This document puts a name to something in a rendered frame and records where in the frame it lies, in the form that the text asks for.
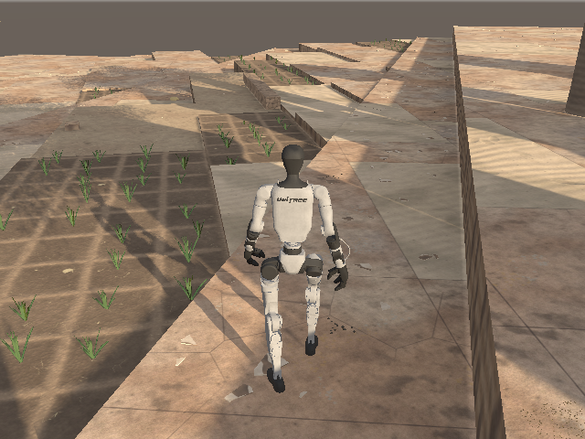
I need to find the left robot hand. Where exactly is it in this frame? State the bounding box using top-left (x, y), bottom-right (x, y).
top-left (244, 248), bottom-right (265, 266)

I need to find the right robot forearm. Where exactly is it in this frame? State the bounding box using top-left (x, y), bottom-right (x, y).
top-left (326, 223), bottom-right (346, 268)

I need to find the right robot hand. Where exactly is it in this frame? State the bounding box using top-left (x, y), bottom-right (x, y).
top-left (327, 265), bottom-right (348, 291)

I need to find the left robot shin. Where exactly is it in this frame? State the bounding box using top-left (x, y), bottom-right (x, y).
top-left (265, 316), bottom-right (282, 380)

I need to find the robot left foot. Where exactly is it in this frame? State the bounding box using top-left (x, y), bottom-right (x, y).
top-left (267, 368), bottom-right (285, 393)

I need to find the left robot forearm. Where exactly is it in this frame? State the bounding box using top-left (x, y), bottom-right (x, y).
top-left (244, 219), bottom-right (260, 252)

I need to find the robot right upper arm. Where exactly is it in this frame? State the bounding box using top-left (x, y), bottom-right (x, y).
top-left (312, 184), bottom-right (335, 237)

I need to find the robot left upper arm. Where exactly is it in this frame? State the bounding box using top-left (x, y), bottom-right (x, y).
top-left (250, 184), bottom-right (274, 233)

